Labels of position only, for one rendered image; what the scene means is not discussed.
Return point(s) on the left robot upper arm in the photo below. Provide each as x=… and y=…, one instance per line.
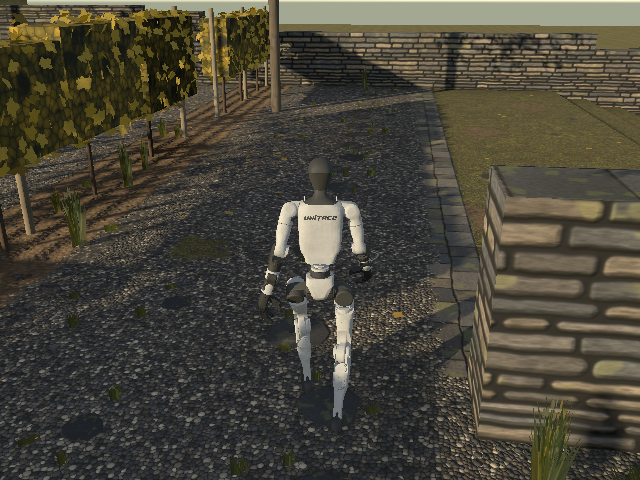
x=288, y=211

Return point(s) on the right robot hand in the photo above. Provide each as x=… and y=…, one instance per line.
x=366, y=277

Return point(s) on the robot right thigh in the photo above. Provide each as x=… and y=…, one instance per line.
x=344, y=311

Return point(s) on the right robot upper arm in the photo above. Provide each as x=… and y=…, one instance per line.
x=352, y=212

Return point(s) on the left robot hand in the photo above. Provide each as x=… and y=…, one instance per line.
x=262, y=305

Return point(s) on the robot right forearm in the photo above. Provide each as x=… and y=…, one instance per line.
x=364, y=259

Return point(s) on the robot left forearm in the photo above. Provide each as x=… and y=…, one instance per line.
x=272, y=273

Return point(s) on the right robot foot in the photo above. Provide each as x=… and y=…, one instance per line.
x=336, y=423

